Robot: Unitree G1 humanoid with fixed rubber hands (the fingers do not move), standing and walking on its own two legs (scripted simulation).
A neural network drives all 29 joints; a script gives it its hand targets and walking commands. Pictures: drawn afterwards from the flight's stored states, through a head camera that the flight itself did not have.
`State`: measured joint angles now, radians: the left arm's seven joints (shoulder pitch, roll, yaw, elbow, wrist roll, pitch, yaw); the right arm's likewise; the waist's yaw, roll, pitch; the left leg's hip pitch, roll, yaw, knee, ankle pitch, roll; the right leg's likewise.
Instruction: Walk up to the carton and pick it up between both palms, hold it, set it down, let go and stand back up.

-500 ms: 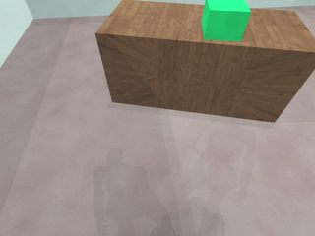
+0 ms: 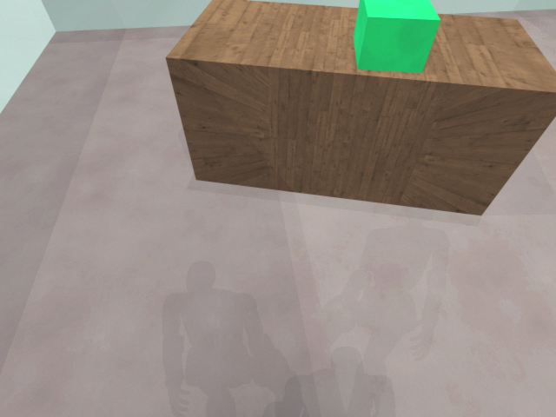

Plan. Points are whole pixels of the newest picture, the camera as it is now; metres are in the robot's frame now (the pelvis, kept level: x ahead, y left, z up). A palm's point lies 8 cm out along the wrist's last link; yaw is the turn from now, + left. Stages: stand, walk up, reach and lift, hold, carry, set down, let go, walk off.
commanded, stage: stand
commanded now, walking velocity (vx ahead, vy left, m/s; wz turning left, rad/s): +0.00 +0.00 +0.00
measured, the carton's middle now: (391, 29) +1.37 -0.40 -0.04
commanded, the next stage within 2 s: walk up in 0.38 s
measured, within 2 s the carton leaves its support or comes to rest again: neither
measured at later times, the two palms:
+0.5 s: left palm out of the picture -0.04 +0.19 -0.15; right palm out of the picture -0.04 -0.20 -0.15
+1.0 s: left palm out of the picture +0.12 +0.16 -0.15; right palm out of the picture +0.00 -0.36 -0.20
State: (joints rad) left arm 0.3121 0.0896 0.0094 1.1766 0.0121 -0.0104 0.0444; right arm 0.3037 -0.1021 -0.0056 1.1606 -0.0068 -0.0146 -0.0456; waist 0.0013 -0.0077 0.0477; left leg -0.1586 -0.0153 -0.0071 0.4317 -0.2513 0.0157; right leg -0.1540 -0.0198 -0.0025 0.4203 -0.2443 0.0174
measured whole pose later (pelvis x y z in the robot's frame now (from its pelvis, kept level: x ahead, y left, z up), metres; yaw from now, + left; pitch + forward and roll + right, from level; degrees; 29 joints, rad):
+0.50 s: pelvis +0.00 +0.00 +0.00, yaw +0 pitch -2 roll +0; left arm 0.32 0.09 0.01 1.17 0.01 -0.01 0.04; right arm 0.32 -0.10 0.00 1.16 -0.01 -0.01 -0.05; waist 0.00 0.00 0.05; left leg -0.16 -0.01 -0.01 0.44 -0.25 0.01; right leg -0.15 -0.02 -0.01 0.42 -0.24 0.01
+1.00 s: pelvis +0.09 -0.11 -0.04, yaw -10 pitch -3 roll +0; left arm 0.39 0.23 0.06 0.98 0.03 -0.05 0.00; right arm 0.40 -0.28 -0.02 1.07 -0.07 -0.01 0.00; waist 0.01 0.07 0.04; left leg -0.19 0.12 0.00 0.98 -0.62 0.03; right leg -0.42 -0.04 -0.08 0.86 -0.37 -0.01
